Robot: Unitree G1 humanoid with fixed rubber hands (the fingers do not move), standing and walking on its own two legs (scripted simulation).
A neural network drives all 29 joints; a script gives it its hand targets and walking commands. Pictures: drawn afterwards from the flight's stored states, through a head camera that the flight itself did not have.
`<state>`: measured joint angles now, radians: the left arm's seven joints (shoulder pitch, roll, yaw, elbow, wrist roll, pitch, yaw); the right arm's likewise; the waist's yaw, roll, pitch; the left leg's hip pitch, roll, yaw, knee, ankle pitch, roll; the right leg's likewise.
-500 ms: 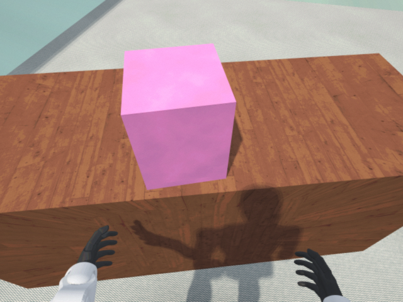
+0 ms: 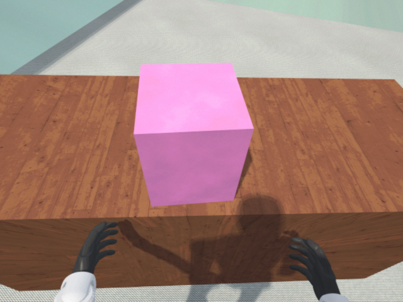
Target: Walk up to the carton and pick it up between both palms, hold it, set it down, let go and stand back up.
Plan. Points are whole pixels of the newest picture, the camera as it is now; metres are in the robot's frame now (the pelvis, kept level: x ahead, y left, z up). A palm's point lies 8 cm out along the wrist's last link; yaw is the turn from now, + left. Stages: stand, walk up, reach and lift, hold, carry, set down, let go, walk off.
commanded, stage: reach and lift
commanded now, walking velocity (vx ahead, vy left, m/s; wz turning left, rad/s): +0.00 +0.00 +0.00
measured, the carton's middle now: (190, 137) +0.45 +0.06 +0.06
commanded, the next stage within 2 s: none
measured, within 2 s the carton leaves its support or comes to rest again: neither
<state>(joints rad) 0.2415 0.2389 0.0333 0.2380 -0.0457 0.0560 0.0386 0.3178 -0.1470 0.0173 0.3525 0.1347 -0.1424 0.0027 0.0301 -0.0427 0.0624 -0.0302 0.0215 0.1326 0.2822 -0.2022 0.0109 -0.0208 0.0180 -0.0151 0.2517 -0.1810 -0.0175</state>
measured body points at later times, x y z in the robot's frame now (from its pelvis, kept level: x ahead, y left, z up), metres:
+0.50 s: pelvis -0.02 +0.00 +0.00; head -0.02 +0.01 +0.45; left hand +0.22 +0.23 +0.03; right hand +0.24 -0.18 +0.03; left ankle -0.03 +0.10 -0.75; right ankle -0.03 -0.11 -0.75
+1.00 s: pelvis -0.01 -0.01 +0.00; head +0.00 +0.01 +0.45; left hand +0.31 +0.24 +0.08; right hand +0.33 -0.17 +0.08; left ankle -0.03 +0.10 -0.75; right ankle -0.03 -0.11 -0.75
